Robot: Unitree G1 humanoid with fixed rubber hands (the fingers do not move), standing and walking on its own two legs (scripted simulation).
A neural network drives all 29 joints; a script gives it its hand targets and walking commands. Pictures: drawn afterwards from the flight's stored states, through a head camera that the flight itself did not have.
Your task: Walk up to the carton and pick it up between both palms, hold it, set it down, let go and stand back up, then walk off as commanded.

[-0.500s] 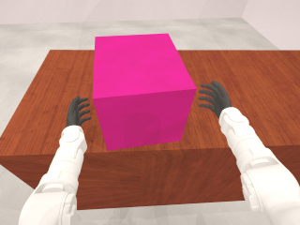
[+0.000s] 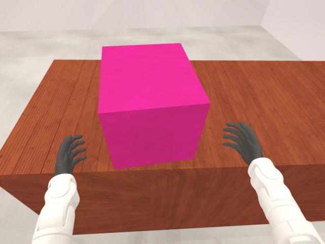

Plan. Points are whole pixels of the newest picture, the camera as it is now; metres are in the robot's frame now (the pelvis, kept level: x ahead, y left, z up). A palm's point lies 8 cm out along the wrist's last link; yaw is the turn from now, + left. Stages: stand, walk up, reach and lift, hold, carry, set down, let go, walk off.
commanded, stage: set down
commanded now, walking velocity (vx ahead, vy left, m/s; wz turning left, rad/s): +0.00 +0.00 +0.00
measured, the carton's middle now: (148, 103) +0.51 +0.06 +0.06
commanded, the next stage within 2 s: none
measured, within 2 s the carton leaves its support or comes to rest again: neither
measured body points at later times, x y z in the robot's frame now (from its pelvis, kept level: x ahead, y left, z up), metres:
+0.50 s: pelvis -0.01 +0.00 +0.00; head -0.04 +0.02 +0.45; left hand +0.22 +0.25 +0.03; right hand +0.27 -0.23 +0.05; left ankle +0.03 +0.11 -0.74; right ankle +0.03 -0.10 -0.74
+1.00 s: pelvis +0.02 +0.00 +0.00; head +0.01 +0.02 +0.45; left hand +0.22 +0.24 +0.00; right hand +0.27 -0.23 +0.01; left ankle +0.03 +0.11 -0.74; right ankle +0.03 -0.10 -0.74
